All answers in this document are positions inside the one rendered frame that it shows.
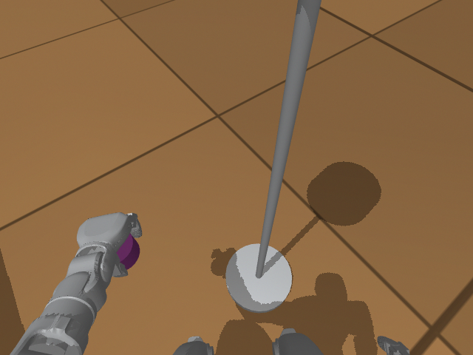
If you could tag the left robot arm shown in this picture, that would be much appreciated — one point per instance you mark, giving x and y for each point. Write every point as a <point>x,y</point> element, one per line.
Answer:
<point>63,327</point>

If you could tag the right robot hand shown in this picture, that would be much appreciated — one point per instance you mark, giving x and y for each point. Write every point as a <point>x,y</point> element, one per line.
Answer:
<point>392,347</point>

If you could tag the left robot hand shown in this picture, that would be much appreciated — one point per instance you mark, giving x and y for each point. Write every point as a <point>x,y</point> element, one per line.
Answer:
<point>112,229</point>

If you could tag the tin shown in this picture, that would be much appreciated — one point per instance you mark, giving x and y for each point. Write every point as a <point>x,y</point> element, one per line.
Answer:
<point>129,252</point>

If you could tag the floor lamp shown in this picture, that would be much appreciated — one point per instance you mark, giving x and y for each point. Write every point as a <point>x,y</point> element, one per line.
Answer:
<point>258,276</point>

